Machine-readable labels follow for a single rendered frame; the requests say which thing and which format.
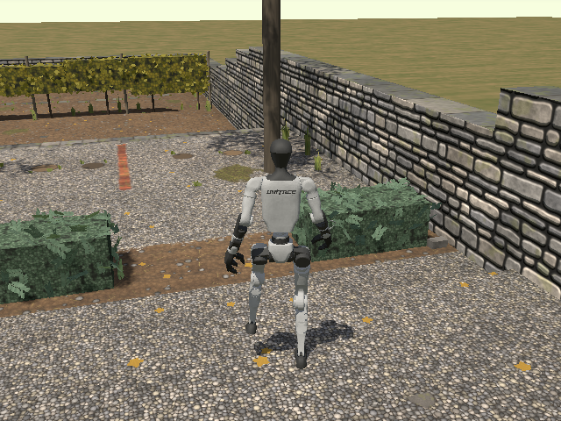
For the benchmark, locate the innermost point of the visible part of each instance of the left robot forearm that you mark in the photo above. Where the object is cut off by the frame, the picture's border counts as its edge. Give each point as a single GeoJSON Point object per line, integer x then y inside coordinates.
{"type": "Point", "coordinates": [237, 237]}

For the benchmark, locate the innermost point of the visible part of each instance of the robot right hand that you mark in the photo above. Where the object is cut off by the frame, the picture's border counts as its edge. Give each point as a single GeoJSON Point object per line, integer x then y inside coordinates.
{"type": "Point", "coordinates": [318, 238]}

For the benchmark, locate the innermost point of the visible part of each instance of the left robot foot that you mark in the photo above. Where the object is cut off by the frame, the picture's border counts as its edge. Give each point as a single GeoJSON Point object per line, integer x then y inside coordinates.
{"type": "Point", "coordinates": [251, 328]}

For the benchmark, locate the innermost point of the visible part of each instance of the robot left upper arm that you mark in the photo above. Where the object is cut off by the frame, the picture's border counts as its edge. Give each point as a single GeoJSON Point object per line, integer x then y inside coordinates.
{"type": "Point", "coordinates": [252, 186]}

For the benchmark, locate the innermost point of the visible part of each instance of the robot right thigh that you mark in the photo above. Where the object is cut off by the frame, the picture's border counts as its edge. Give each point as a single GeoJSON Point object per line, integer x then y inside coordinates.
{"type": "Point", "coordinates": [301, 260]}

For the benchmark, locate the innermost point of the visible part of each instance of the right robot forearm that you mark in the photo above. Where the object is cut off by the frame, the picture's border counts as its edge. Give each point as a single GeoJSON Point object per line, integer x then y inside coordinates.
{"type": "Point", "coordinates": [323, 227]}

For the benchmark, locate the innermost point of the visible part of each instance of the robot left hand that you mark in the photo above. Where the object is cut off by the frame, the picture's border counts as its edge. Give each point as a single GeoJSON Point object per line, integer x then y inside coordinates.
{"type": "Point", "coordinates": [228, 260]}

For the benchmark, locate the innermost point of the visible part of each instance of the robot right upper arm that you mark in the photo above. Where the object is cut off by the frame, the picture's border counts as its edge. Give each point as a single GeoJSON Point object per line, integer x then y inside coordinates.
{"type": "Point", "coordinates": [313, 198]}

